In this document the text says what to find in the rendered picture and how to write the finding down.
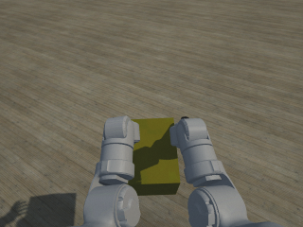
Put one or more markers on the robot right upper arm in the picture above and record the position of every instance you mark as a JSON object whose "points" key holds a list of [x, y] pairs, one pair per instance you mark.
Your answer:
{"points": [[220, 206]]}

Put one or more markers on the robot left forearm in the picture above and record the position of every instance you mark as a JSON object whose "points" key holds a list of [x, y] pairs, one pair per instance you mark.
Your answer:
{"points": [[116, 165]]}

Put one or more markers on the carton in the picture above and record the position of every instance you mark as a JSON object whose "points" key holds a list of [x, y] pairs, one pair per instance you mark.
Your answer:
{"points": [[156, 167]]}

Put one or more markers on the robot left upper arm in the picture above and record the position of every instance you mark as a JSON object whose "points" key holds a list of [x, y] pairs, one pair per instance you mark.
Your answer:
{"points": [[115, 205]]}

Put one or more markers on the robot right forearm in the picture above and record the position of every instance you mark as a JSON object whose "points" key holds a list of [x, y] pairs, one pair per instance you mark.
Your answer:
{"points": [[202, 168]]}

